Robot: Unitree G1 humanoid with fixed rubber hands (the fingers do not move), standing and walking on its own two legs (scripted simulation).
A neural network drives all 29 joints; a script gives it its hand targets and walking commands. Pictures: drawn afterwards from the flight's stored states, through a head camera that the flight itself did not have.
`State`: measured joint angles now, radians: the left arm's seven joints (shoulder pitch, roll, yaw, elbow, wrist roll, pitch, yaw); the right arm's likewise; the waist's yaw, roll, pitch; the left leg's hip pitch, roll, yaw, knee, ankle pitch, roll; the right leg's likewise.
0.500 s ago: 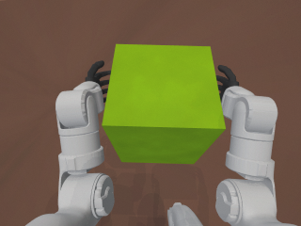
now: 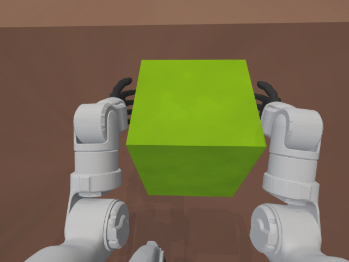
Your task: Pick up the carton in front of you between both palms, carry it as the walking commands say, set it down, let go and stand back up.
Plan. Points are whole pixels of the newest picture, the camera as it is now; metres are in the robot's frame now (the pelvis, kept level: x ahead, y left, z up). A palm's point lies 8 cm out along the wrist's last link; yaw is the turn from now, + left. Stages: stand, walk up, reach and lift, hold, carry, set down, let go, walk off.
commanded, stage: carry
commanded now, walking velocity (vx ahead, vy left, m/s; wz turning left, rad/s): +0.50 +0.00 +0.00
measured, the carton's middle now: (191, 134) +0.39 +0.02 +0.10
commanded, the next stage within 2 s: none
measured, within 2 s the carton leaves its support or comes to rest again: neither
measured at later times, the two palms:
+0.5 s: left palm (160, 27) +0.69 +0.14 +0.20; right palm (268, 32) +0.69 -0.16 +0.20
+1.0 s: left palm out of the picture +0.92 +0.13 +0.22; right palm out of the picture +0.89 -0.17 +0.22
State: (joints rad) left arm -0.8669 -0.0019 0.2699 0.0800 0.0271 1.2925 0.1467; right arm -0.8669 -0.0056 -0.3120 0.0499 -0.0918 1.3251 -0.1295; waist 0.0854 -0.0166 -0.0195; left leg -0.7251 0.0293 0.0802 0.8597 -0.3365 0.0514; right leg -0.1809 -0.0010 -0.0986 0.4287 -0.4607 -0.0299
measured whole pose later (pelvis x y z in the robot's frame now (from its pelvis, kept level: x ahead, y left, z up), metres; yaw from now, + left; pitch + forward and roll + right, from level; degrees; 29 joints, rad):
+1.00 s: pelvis +0.52 +0.01 +0.07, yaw -1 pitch +4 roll -1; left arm -0.89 0.00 0.29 0.09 0.08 1.33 0.13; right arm -0.84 -0.01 -0.28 0.08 -0.06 1.31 -0.14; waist -0.06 0.00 0.05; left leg -0.42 -0.02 0.11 0.54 -0.31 0.09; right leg -0.38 0.01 -0.02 0.65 -0.52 0.01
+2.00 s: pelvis +0.77 -0.04 +0.07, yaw +1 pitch +1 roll -1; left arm -0.85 0.00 0.25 0.26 0.09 1.32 0.13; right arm -0.88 -0.07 -0.26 0.31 -0.02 1.32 -0.14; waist 0.04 0.03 -0.08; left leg -0.34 0.01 0.00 1.23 -0.53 0.04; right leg -0.41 0.05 -0.15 0.71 -0.44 -0.08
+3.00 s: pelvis +1.37 -0.07 +0.16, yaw +0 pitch +4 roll +0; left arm -0.81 0.01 0.23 0.15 0.03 1.29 0.15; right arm -0.84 -0.01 -0.29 0.15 -0.09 1.33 -0.12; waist 0.10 0.00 -0.03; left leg -0.72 0.02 0.03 1.28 -0.39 0.05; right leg -0.32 0.02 -0.12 0.51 -0.38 -0.06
